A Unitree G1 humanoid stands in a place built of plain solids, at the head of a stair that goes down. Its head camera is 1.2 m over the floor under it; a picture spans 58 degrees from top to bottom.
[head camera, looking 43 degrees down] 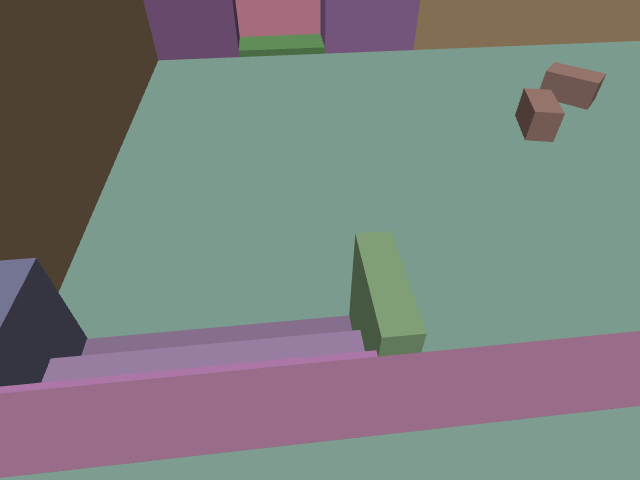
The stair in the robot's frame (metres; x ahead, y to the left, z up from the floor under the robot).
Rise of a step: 0.19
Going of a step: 0.22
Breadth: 1.15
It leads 6 degrees to the left of straight ahead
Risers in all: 3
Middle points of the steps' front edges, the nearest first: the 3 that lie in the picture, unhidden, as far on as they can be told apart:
0.71 0.39 0.00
0.93 0.41 -0.19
1.14 0.44 -0.39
